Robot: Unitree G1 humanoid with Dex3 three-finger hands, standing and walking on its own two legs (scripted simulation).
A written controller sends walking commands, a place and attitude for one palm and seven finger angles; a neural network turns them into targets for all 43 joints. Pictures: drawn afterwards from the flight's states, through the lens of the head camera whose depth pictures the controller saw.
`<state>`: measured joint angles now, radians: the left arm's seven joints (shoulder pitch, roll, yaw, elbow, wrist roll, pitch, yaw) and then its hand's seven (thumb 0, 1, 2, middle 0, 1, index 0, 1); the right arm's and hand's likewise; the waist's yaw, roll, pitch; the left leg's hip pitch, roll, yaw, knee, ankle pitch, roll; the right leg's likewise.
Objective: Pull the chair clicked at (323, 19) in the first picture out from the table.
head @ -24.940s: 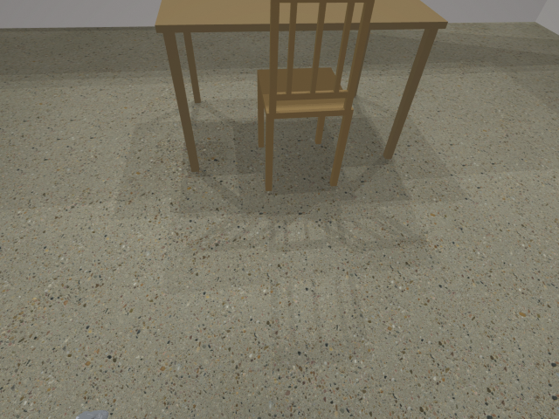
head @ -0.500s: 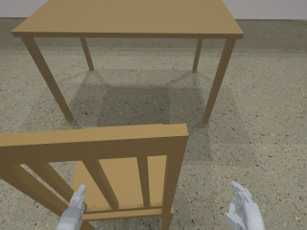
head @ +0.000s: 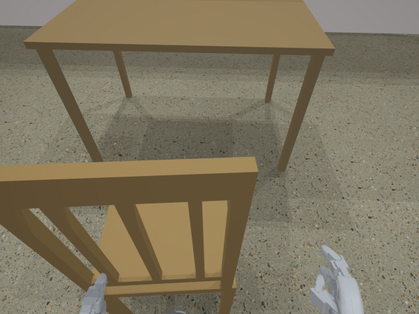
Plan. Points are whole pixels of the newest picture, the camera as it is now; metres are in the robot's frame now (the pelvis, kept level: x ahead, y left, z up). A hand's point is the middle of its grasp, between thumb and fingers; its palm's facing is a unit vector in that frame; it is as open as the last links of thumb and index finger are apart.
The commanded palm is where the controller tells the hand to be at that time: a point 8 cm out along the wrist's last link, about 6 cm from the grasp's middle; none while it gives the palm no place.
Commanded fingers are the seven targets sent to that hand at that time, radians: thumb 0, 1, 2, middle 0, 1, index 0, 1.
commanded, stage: draw the hand back to the body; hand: left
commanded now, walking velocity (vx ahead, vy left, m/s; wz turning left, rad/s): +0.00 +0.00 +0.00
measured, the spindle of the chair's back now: (144, 246) +0.24 +0.15 +0.01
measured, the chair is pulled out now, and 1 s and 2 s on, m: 0.61 0.60 0.59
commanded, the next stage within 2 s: step back with the hand held close in 1.52 s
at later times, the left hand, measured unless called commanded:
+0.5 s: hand out of the picture +0.11 +0.18 +0.09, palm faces +0.06 -0.98 -0.21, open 16.8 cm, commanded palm +0.08 +0.24 +0.14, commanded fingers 0.00 -0.22 0.36 -0.05 -0.07 -0.05 -0.07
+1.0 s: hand (28, 278) +0.14 +0.24 +0.14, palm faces +0.33 -0.81 -0.48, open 10.1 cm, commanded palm +0.12 +0.29 +0.23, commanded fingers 0.00 0.68 0.80 -0.17 -0.25 -0.17 -0.25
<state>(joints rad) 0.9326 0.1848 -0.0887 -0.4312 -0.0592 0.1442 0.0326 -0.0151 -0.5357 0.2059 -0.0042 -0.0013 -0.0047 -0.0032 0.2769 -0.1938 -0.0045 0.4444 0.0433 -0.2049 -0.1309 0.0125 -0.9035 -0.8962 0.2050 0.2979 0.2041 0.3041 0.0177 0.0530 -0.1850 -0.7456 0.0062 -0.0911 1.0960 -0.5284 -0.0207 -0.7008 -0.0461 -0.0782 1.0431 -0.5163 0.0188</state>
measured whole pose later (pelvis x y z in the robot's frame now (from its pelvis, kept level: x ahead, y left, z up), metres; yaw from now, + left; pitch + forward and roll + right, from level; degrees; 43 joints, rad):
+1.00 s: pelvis +0.00 -0.01 +0.05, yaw +0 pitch -4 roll -1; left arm 0.66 0.39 0.17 -0.45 -0.04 0.09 0.15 0.00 0.34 0.63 -0.13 -0.19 -0.35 -0.28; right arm 0.21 -0.22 0.07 0.66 0.02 -0.28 -0.14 0.01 -0.90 -0.90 0.21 0.30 0.20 0.30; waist 0.10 0.07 0.02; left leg -0.26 0.01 -0.08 0.70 -0.36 -0.02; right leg -0.23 -0.04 -0.08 0.66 -0.35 0.01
